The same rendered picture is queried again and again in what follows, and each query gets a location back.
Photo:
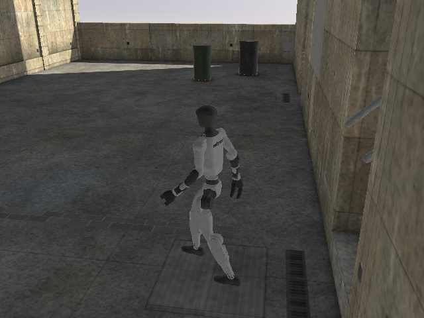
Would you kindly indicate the robot shin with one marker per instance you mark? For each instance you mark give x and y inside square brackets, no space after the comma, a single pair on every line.
[221,255]
[195,232]

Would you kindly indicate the left robot upper arm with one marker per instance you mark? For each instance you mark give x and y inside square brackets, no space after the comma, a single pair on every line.
[199,147]

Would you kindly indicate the right robot shin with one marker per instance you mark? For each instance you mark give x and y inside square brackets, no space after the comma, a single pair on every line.
[195,232]

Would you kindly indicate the right robot forearm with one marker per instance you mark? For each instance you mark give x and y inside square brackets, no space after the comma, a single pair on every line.
[235,168]

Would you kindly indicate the left robot forearm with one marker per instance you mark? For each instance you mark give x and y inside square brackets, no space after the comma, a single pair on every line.
[190,180]

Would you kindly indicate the left robot hand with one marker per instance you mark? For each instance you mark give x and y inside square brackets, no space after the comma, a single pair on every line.
[168,196]

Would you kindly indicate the left robot shin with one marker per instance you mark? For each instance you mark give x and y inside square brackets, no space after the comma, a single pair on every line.
[221,255]

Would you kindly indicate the right robot hand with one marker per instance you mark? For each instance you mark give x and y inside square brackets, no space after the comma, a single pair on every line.
[237,184]

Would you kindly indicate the right robot upper arm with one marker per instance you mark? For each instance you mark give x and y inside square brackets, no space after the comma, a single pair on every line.
[232,153]

